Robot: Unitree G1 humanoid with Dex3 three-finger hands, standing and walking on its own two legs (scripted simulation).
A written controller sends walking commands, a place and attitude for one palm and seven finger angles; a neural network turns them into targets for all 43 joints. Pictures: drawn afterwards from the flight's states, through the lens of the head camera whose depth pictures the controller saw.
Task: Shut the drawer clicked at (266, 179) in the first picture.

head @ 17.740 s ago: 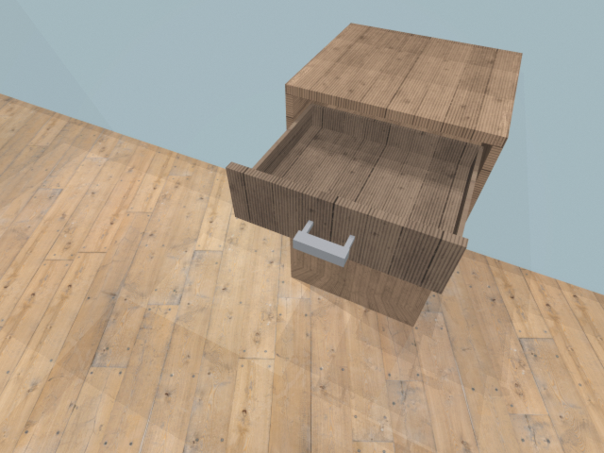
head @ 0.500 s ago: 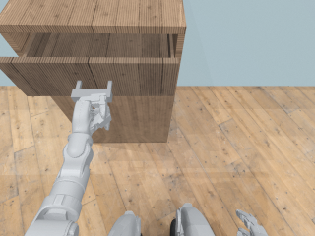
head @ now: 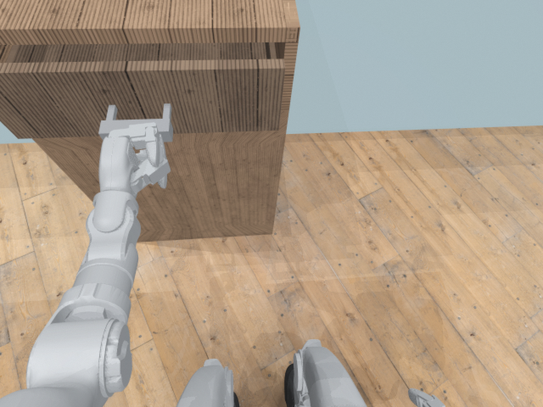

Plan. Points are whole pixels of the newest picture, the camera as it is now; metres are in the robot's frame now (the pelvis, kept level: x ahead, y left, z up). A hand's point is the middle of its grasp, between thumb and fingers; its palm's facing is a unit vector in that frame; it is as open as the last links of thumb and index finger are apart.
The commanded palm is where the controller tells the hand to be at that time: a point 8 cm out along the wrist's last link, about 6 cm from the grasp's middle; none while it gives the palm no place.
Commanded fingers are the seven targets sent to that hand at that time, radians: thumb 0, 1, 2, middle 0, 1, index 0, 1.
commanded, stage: push the drawer shut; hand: left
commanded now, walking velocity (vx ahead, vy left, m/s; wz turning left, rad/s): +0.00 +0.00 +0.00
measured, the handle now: (138, 120) +0.54 +0.18 +0.04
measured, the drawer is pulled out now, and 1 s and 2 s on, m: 0.05 0.00 0.00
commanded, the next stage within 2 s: pull the fist back off the drawer in 0.68 s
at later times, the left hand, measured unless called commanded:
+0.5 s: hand (165, 132) +0.52 +0.13 +0.04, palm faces +0.00 -1.00 -0.04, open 3.2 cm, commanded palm +0.50 +0.18 +0.04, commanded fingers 0.00 0.90 0.90 -1.40 -1.60 -1.40 -1.60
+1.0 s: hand (165, 132) +0.52 +0.13 +0.04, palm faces +0.00 -1.00 -0.07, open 3.0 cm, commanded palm +0.51 +0.17 +0.04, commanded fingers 0.00 0.90 0.90 -1.40 -1.60 -1.40 -1.60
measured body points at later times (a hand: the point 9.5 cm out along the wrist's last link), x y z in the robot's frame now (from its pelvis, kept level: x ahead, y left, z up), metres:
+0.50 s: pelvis +0.00 +0.01 -0.01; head +0.15 +0.02 +0.42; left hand +0.51 +0.19 +0.04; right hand +0.00 -0.25 -0.12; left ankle -0.01 +0.10 -0.65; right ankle +0.05 -0.11 -0.65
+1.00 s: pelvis -0.03 +0.00 -0.02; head +0.13 +0.03 +0.40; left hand +0.51 +0.19 +0.04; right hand -0.03 -0.26 -0.12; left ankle -0.01 +0.10 -0.65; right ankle +0.05 -0.11 -0.65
